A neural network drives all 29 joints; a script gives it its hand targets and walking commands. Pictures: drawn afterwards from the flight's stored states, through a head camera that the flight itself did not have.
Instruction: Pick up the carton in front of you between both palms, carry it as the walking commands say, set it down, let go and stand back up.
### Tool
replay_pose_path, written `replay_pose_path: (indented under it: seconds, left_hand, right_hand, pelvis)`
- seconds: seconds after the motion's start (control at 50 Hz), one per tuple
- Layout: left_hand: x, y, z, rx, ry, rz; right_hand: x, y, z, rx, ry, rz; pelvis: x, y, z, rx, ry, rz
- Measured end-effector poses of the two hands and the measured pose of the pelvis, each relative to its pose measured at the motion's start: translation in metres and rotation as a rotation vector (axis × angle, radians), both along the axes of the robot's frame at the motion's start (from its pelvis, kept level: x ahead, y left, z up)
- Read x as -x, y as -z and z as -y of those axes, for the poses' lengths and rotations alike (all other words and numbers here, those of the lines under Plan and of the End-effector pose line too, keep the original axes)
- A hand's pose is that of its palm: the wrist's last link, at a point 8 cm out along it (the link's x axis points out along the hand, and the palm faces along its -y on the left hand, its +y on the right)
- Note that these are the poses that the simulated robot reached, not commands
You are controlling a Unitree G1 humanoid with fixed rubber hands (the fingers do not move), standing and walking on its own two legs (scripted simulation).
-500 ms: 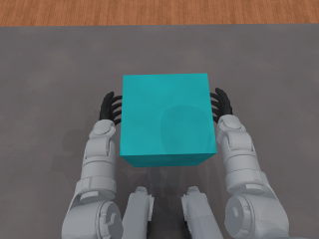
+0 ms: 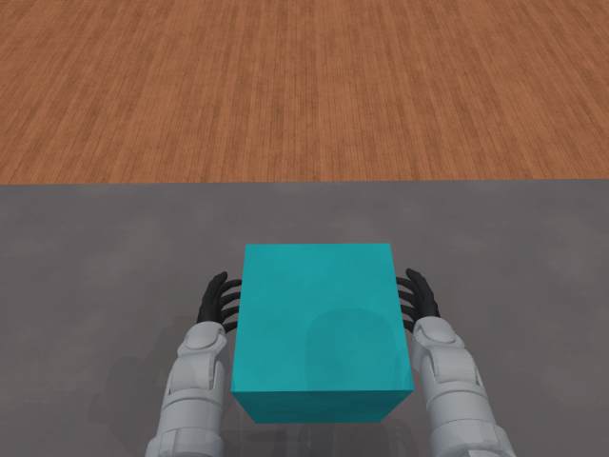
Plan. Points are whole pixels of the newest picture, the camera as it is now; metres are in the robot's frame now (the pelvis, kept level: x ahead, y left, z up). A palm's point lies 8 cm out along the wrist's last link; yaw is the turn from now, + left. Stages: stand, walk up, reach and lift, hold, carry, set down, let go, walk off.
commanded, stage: reach and lift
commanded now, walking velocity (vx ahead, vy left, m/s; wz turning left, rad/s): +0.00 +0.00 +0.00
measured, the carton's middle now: (317, 340) +0.33 +0.00 -0.09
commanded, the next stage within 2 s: hold in 1.26 s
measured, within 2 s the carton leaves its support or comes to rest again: neither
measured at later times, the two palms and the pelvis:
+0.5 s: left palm (194, 320) +0.29 +0.15 +0.06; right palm (448, 319) +0.29 -0.15 +0.06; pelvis +0.00 +0.00 +0.04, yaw +0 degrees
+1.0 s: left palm (193, 309) +0.30 +0.15 +0.08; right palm (450, 307) +0.30 -0.15 +0.07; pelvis +0.01 +0.00 +0.05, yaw +0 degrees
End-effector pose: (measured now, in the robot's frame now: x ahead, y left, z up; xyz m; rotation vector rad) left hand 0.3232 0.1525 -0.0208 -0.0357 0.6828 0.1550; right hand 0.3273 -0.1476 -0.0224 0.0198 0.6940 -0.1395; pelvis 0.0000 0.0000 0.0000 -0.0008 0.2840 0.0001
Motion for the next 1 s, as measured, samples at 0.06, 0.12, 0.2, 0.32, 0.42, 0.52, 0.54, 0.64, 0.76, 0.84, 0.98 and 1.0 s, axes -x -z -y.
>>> replay_pose_path:
  seconds: [0.06, 0.12, 0.2, 0.32, 0.42, 0.52, 0.54, 0.64, 0.76, 0.84, 0.98, 1.0]
  left_hand:
    - [0.005, -0.018, 0.000, -0.001, 0.002, 0.004]
    - [0.009, -0.035, 0.000, -0.002, 0.004, 0.011]
    - [0.015, -0.058, 0.000, -0.009, 0.012, 0.024]
    - [0.022, -0.082, 0.000, -0.029, 0.035, 0.023]
    - [0.027, -0.085, 0.001, -0.034, 0.043, -0.003]
    - [0.029, -0.085, 0.001, -0.031, 0.039, -0.005]
    - [0.029, -0.085, 0.001, -0.030, 0.037, -0.004]
    - [0.028, -0.088, 0.001, -0.030, 0.033, 0.007]
    - [0.025, -0.092, 0.002, -0.032, 0.037, 0.010]
    - [0.023, -0.094, 0.002, -0.038, 0.043, 0.009]
    - [0.021, -0.097, 0.001, -0.049, 0.050, 0.007]
    - [0.020, -0.097, 0.001, -0.050, 0.051, 0.006]
  right_hand:
    - [0.005, -0.018, 0.000, 0.003, -0.001, 0.004]
    - [0.010, -0.035, 0.000, 0.006, -0.002, 0.011]
    - [0.017, -0.058, 0.000, 0.009, -0.003, 0.024]
    - [0.025, -0.082, 0.001, 0.030, -0.013, 0.023]
    - [0.031, -0.085, 0.001, 0.035, -0.016, -0.002]
    - [0.033, -0.085, 0.001, 0.032, -0.016, -0.005]
    - [0.033, -0.085, 0.001, 0.031, -0.016, -0.003]
    - [0.031, -0.089, 0.001, 0.030, -0.017, 0.007]
    - [0.028, -0.092, 0.002, 0.032, -0.014, 0.011]
    - [0.027, -0.094, 0.002, 0.038, -0.019, 0.010]
    - [0.024, -0.097, 0.002, 0.048, -0.028, 0.008]
    - [0.024, -0.097, 0.002, 0.049, -0.028, 0.007]
  pelvis:
    - [-0.005, -0.012, 0.000, 0.000, 0.000, 0.053]
    - [-0.010, -0.022, -0.001, 0.000, -0.001, 0.109]
    - [-0.014, -0.032, -0.001, 0.000, -0.004, 0.185]
    - [-0.013, -0.040, -0.001, 0.000, -0.003, 0.282]
    - [-0.007, -0.041, -0.002, -0.001, -0.001, 0.326]
    - [0.000, -0.040, -0.001, 0.000, 0.001, 0.341]
    - [0.001, -0.040, -0.001, 0.000, 0.001, 0.342]
    - [0.003, -0.040, -0.001, -0.001, 0.000, 0.344]
    - [0.000, -0.042, 0.000, -0.001, -0.001, 0.346]
    - [-0.004, -0.043, 0.000, -0.001, -0.001, 0.348]
    - [-0.012, -0.045, 0.000, -0.002, -0.002, 0.351]
    - [-0.013, -0.045, 0.000, -0.002, -0.002, 0.352]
